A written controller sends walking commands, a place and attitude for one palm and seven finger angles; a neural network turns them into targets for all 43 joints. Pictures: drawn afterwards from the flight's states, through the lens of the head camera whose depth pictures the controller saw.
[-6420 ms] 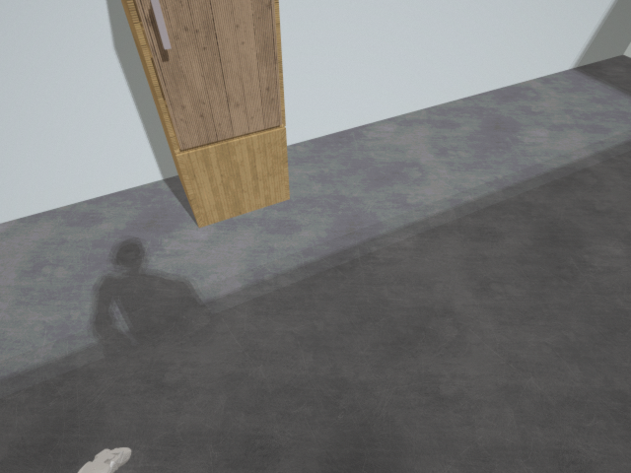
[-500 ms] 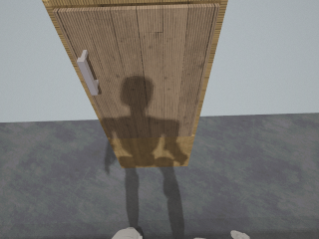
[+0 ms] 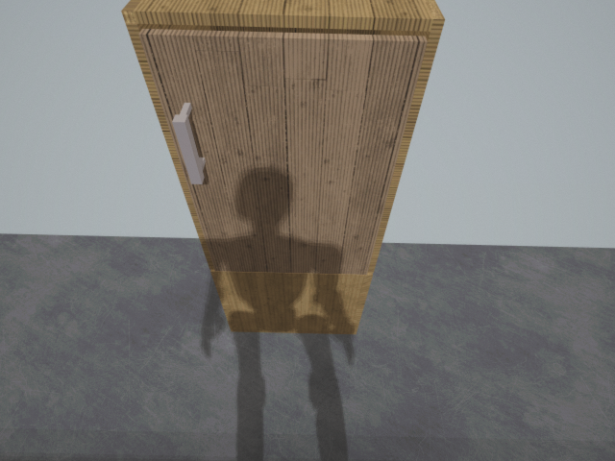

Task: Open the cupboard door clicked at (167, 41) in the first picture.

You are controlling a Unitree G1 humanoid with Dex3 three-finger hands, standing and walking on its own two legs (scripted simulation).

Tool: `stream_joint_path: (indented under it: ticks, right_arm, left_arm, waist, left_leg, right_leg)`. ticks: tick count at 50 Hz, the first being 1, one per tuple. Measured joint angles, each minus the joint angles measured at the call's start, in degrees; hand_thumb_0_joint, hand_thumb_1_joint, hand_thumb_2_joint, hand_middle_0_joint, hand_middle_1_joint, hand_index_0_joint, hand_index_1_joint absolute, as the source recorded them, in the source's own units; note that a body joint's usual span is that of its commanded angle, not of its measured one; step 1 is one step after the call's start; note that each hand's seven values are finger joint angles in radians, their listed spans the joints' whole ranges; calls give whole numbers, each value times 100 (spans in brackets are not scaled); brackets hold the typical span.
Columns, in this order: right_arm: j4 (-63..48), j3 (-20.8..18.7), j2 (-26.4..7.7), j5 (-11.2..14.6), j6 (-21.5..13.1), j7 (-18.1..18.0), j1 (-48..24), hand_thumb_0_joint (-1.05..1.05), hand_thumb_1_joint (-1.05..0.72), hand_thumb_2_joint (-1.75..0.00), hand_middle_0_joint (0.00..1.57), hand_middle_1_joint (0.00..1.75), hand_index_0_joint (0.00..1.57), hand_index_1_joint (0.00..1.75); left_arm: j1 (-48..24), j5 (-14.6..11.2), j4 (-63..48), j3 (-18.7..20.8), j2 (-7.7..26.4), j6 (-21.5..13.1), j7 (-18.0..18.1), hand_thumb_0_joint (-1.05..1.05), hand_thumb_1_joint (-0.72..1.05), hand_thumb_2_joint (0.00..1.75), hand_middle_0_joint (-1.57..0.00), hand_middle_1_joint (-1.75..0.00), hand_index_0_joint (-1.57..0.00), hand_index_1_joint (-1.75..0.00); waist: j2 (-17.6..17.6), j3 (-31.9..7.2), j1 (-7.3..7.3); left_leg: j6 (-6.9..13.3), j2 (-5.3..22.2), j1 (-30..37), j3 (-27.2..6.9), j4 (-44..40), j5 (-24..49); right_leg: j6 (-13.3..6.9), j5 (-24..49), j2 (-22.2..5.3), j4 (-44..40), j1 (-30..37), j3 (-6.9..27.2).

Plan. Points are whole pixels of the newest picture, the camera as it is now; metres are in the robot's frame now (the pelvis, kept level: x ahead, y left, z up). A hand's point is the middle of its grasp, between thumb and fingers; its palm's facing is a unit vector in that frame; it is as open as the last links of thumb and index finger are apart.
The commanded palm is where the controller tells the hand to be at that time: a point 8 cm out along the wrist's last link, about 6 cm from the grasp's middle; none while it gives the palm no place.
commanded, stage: come to a stop and stand still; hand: left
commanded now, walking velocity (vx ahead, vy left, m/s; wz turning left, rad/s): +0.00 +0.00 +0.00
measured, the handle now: (192, 144) +0.56 +0.25 +0.08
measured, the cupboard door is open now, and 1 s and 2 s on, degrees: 0 0 0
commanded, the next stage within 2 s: look again from close up in 0.40 s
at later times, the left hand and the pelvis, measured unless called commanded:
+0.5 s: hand out of the picture -0.02 +0.19 -0.17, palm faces +0.02 -0.98 -0.18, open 7.4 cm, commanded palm none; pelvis -0.01 +0.02 +0.01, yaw -1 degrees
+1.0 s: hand out of the picture +0.00 +0.18 -0.17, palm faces +0.01 -0.98 -0.22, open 7.3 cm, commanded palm none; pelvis +0.00 +0.00 +0.00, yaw -1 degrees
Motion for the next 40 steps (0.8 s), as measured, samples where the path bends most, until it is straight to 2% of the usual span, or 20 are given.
stream_joint_path:
  ticks: [3, 10, 25, 31, 40]
  right_arm:
    - [21, 55, 106, -6, -35, -31, -43, 0, -91, -90, 20, 30, 20, 30]
    - [89, 100, 82, 4, -94, -49, -1, 0, -94, -90, 20, 30, 20, 30]
    - [330, 173, 302, 27, -167, -28, 416, 0, -91, -90, 20, 30, 20, 30]
    - [-40, 219, 222, -11, -222, 54, 558, 0, -91, -90, 20, 30, 20, 30]
    - [-73, 272, 153, -25, -242, 22, 590, 1, -92, -90, 20, 30, 20, 30]
  left_arm:
    - [-10, 0, 123, -39, 19, 51, -24, 1, 91, 90, -20, -30, -20, -30]
    - [-32, 10, 246, -135, -64, 24, -57, 1, 91, 90, -20, -30, -20, -30]
    - [172, -9, 396, -198, -157, -45, -28, 1, 91, 90, -20, -30, -20, -30]
    - [290, 19, 280, -319, -237, -182, 14, 1, 91, 90, -20, -30, -20, -30]
    - [327, -5, 236, -305, -255, -189, -25, 1, 91, 90, -20, -30, -20, -30]
  waist:
    - [-29, -69, -18]
    - [4, -182, -63]
    - [15, -115, -150]
    - [220, -112, -218]
    - [355, -239, -190]
  left_leg:
    - [39, -1, 79, 42, -38, 21]
    - [132, -74, 183, 89, -240, 161]
    - [169, -130, 231, 112, -462, 298]
    - [188, -94, -191, 76, 196, -16]
    - [169, -136, -24, 99, 159, -64]
  right_leg:
    - [33, 112, 9, -166, 122, 40]
    - [122, 321, -46, -461, 260, 84]
    - [159, 431, -89, -626, 279, 107]
    - [134, 197, -90, -130, -56, 78]
    - [126, 19, -134, 76, -10, 112]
